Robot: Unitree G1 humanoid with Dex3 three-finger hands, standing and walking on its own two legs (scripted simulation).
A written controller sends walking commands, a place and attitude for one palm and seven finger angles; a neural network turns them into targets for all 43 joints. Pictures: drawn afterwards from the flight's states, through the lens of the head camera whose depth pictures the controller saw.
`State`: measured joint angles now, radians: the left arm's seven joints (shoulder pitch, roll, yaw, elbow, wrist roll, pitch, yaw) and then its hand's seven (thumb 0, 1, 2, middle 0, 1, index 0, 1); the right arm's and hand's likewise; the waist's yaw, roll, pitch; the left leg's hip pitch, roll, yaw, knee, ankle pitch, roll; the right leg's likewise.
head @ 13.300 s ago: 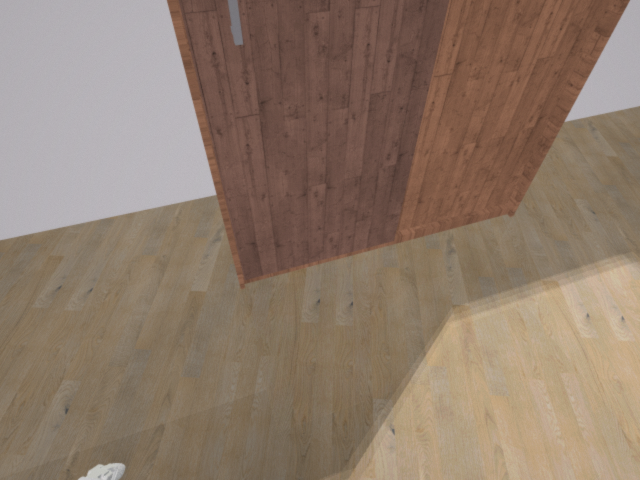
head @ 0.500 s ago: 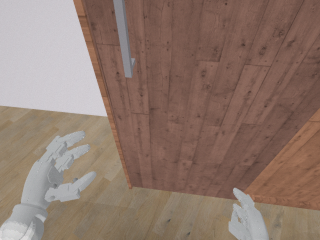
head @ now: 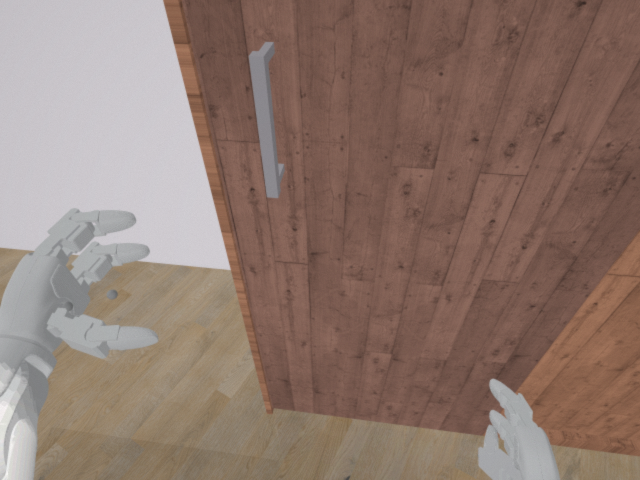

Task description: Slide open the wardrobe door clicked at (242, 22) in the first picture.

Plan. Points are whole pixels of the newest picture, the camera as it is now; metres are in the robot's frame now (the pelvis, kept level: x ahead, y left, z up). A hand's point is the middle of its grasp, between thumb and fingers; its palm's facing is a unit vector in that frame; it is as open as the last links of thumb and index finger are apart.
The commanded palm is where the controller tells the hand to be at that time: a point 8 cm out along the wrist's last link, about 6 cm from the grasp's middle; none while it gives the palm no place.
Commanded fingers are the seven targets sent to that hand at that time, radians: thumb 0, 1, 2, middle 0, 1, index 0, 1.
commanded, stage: raise the hand with hooked fingers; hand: left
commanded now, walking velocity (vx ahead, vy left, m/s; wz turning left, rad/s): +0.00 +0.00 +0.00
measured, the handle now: (270, 125) +0.46 +0.13 +0.25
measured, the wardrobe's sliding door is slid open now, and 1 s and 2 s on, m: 0.00 0.00 0.00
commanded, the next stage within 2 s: move the hooked fingers beside the handle in 0.96 s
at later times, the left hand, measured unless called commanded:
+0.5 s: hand (57, 191) +0.27 +0.28 +0.27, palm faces +0.11 -0.98 -0.14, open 14.0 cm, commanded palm +0.23 +0.32 +0.27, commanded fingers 0.00 -0.50 0.30 -0.30 -1.20 -0.30 -1.20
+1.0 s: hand (68, 193) +0.27 +0.28 +0.27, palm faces +0.11 -0.99 -0.13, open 14.0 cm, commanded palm +0.24 +0.31 +0.27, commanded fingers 0.00 -0.50 0.30 -0.30 -1.20 -0.30 -1.20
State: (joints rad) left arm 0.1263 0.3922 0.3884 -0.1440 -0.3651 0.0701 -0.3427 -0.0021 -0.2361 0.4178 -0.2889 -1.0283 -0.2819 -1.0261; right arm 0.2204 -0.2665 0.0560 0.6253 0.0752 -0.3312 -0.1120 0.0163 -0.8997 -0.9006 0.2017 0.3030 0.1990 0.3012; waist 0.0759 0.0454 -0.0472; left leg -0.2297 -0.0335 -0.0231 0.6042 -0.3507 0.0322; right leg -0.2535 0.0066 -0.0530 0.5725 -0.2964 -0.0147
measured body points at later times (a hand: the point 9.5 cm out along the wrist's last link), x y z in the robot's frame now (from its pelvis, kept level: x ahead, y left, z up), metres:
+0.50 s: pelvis -0.01 -0.01 +0.01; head -0.04 -0.04 +0.46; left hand +0.26 +0.33 +0.28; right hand +0.21 -0.22 -0.06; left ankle -0.02 +0.10 -0.73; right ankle +0.01 -0.11 -0.73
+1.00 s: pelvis +0.00 -0.01 +0.01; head -0.04 -0.04 +0.45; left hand +0.26 +0.33 +0.27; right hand +0.22 -0.22 -0.06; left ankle -0.02 +0.10 -0.73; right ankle +0.01 -0.11 -0.73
